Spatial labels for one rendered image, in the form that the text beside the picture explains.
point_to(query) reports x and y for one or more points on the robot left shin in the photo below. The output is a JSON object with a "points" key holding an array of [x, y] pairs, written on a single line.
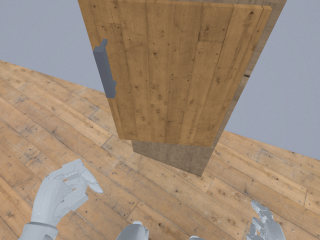
{"points": [[137, 222]]}

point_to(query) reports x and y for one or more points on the left robot hand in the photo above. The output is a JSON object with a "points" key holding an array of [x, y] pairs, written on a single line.
{"points": [[48, 207]]}

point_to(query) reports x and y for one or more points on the robot left thigh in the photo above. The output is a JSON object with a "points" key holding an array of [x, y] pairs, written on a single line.
{"points": [[134, 232]]}

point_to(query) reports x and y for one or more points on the cupboard door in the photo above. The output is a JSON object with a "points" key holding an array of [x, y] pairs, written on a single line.
{"points": [[177, 64]]}

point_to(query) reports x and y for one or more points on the right robot hand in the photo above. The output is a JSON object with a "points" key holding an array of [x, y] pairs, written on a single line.
{"points": [[268, 228]]}

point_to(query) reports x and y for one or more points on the handle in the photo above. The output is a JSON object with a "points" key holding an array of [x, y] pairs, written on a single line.
{"points": [[102, 62]]}

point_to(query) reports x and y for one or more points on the robot left forearm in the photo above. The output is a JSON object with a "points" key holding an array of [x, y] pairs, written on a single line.
{"points": [[38, 231]]}

